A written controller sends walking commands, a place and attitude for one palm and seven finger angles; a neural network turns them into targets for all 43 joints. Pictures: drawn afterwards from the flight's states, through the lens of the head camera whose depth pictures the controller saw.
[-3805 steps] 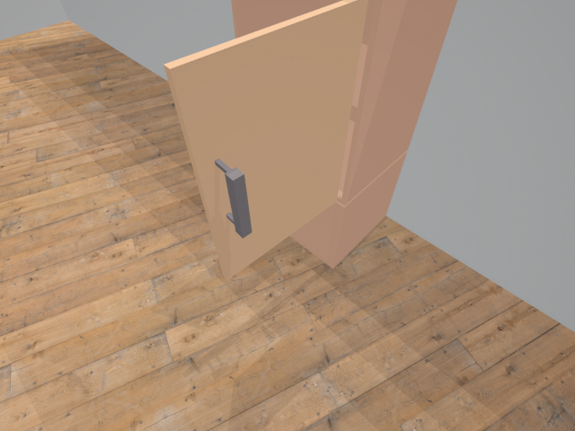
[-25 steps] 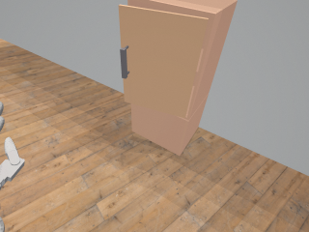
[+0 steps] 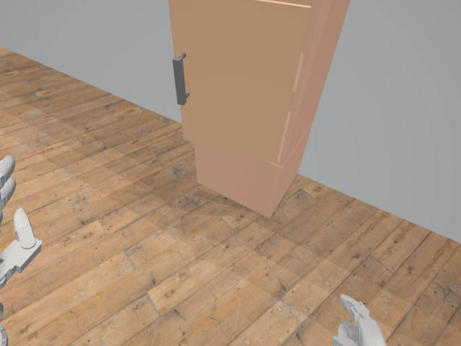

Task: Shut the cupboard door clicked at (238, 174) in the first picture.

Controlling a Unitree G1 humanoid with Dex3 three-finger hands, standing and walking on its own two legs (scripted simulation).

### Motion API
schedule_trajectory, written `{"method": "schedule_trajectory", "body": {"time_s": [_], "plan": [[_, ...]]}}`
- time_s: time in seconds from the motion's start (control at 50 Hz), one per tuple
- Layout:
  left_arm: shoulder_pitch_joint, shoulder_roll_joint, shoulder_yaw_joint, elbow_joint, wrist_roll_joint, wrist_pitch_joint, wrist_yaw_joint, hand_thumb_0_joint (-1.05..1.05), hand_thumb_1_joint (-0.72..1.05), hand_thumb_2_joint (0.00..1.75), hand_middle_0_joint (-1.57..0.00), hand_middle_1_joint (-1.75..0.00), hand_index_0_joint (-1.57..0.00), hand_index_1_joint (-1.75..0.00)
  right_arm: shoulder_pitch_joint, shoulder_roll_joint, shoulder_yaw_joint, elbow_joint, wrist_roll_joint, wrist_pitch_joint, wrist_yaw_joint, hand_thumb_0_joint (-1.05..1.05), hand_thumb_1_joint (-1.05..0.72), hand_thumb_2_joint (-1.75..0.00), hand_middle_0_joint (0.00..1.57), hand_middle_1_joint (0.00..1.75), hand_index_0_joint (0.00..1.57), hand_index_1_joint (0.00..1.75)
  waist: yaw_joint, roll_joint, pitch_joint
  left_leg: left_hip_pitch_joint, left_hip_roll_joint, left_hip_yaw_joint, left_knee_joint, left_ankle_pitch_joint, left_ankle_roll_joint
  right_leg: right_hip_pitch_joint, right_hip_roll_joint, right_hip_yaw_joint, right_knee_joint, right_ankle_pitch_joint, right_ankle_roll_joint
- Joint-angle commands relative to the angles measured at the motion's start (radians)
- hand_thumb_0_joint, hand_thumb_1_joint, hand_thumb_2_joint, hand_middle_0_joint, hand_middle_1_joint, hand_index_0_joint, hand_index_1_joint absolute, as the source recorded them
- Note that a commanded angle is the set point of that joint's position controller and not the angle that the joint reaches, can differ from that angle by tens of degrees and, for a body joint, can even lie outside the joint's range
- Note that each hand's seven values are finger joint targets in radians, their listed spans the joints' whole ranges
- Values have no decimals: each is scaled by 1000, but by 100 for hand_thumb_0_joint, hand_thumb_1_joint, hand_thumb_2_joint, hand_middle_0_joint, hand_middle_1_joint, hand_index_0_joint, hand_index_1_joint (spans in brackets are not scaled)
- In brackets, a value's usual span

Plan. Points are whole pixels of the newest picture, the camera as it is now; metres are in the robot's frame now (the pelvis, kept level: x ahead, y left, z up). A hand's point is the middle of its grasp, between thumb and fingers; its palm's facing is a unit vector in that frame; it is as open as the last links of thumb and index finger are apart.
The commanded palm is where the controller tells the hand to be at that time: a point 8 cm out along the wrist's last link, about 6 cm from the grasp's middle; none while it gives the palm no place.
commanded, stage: stop stepping back and stand still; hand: left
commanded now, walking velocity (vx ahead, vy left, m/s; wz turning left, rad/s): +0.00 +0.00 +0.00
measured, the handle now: (182, 79) +0.97 +0.23 -0.03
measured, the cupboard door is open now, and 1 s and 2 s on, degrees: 13 13 13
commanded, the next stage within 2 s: let the arm hang, fingers relaxed in 0.08 s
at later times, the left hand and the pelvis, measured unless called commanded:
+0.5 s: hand out of the picture +0.02 +0.19 -0.17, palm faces -0.01 -0.99 -0.17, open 7.2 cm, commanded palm none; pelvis -0.03 +0.01 +0.00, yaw +1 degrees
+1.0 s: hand out of the picture -0.03 +0.23 -0.16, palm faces +0.03 -0.96 -0.27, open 7.4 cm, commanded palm none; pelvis -0.03 +0.02 +0.01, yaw +0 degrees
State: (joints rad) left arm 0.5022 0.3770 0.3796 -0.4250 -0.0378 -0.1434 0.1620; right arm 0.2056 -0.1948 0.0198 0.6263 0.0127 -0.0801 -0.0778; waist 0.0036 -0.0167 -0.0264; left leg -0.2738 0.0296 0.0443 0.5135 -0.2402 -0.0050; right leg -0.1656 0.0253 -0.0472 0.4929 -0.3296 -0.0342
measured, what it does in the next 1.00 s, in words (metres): stands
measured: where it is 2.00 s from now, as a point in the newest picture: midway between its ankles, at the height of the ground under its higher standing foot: outside the picture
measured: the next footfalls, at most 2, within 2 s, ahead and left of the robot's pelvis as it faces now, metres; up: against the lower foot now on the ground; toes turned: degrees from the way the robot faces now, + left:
none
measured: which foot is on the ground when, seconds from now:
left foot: down 0.00-1.00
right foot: down 0.00-1.00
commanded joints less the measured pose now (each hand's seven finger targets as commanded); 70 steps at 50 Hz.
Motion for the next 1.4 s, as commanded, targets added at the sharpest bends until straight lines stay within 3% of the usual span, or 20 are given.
{"method": "schedule_trajectory", "body": {"time_s": [0.0,0.14,0.16,0.18,0.2,0.24,0.26,0.3,0.32,0.36,0.44,0.54,0.6,0.76,0.82,0.96,1.06,1.28,1.38], "plan": [[19,227,163,-273,-6,-91,26,0,90,90,-20,-30,-20,-30,-57,-113,-41,-166,1,-43,-7,0,-90,-90,20,30,20,30,-16,97,-110,21,73,-69,-44,273,23,44,-104,110,-69,378,9],[54,213,159,-222,-16,-85,22,0,90,90,-20,-30,-20,-30,-48,-124,-44,-176,3,-25,-9,0,-90,-90,20,30,20,30,-19,98,-99,19,80,-73,-55,287,19,24,-94,101,-74,385,15],[-55,40,-292,474,45,59,-123,0,90,90,-20,-30,-20,-30,-166,-301,-77,-21,20,-85,78,0,-90,-90,20,30,20,30,-31,105,3,-12,90,-62,70,424,23,-99,-157,28,39,484,6],[-79,19,-275,513,52,132,-149,0,90,90,-20,-30,-20,-30,-85,-271,-98,10,2,-46,80,0,-90,-90,20,30,20,30,-26,89,-70,40,102,-62,46,410,15,-113,-145,80,10,399,3],[-107,13,-279,553,57,142,-157,0,90,90,-20,-30,-20,-30,-46,-272,-91,19,-7,-21,78,0,-90,-90,20,30,20,30,-15,53,-69,9,112,-90,35,356,35,-111,-125,54,28,292,0],[-170,35,-290,661,59,140,-165,0,90,90,-20,-30,-20,-30,-58,-275,-71,27,-16,13,77,0,-90,-90,20,30,20,30,1,-51,-47,-55,118,-140,3,275,63,-86,-106,57,27,181,-5],[-200,47,-295,723,60,138,-165,0,90,90,-20,-30,-20,-30,-70,-278,-65,39,-20,23,76,0,-90,-90,20,30,20,30,2,-110,-34,-58,109,-155,-3,238,65,-87,-111,71,6,146,-12],[-247,66,-309,849,58,137,-161,0,90,90,-20,-30,-20,-30,-73,-271,-58,66,-26,44,77,0,-90,-90,20,30,20,30,-5,-139,-19,-28,76,-145,-1,187,54,-105,-142,119,-40,122,-37],[-268,67,-316,919,60,139,-158,0,90,90,-20,-30,-20,-30,-66,-263,-55,93,-32,56,78,0,-90,-90,20,30,20,30,-11,-135,-5,-11,63,-137,-6,164,48,-120,-152,136,-63,101,-45],[-291,54,-333,1040,58,148,-152,0,90,90,-20,-30,-20,-30,-49,-237,-42,146,-38,75,79,0,-90,-90,20,30,20,30,-19,-68,17,14,55,-138,-47,114,42,-133,-148,138,-97,15,-43],[-258,22,-344,1243,54,146,-148,0,90,90,-20,-30,-20,-30,-32,-196,-33,244,-37,81,69,0,-90,-90,20,30,20,30,-7,102,9,15,63,-144,-138,47,39,-49,-120,133,-125,26,-24],[-212,-6,-335,1404,50,134,-146,0,90,90,-20,-30,-20,-30,15,-165,-41,345,-32,79,53,0,-90,-90,20,30,20,30,-5,162,4,54,66,-129,-150,44,37,-8,-125,130,-181,78,-37],[-207,-11,-338,1465,50,130,-145,0,90,90,-20,-30,-20,-30,47,-169,-50,386,-25,79,47,0,-90,-90,20,30,20,30,-11,76,35,73,78,-130,-161,52,41,-22,-126,117,-206,76,-36],[-189,-15,-340,1536,53,138,-142,0,90,90,-20,-30,-20,-30,70,-177,-61,439,-29,86,43,0,-90,-90,20,30,20,30,-10,24,109,53,84,-142,-225,-94,46,-73,-113,110,-220,-31,-31],[-195,-4,-337,1535,55,135,-142,0,90,90,-20,-30,-20,-30,68,-179,-63,442,-29,83,46,0,-90,-90,20,30,20,30,-10,11,102,56,81,-138,-224,-78,46,-71,-116,116,-221,-29,-31],[-239,22,-335,1523,55,129,-142,0,90,90,-20,-30,-20,-30,31,-195,-63,446,-29,75,51,0,-90,-90,20,30,20,30,-7,7,109,67,82,-134,-230,-18,43,-63,-126,116,-220,20,-26],[-281,42,-332,1510,55,125,-144,0,90,90,-20,-30,-20,-30,-4,-214,-63,443,-30,71,54,0,-90,-90,20,30,20,30,-7,37,105,75,83,-136,-237,21,38,-47,-128,122,-223,54,-24],[-338,86,-327,1496,53,114,-147,0,90,90,-20,-30,-20,-30,-64,-264,-60,436,-26,59,55,0,-90,-90,20,30,20,30,-5,27,18,146,95,-130,-218,208,34,35,-142,118,-229,215,-18],[-352,96,-328,1500,51,114,-147,0,90,90,-20,-30,-20,-30,-80,-277,-58,439,-26,61,55,0,-90,-90,20,30,20,30,-5,34,12,165,98,-129,-221,225,32,49,-146,117,-239,233,-18]]}}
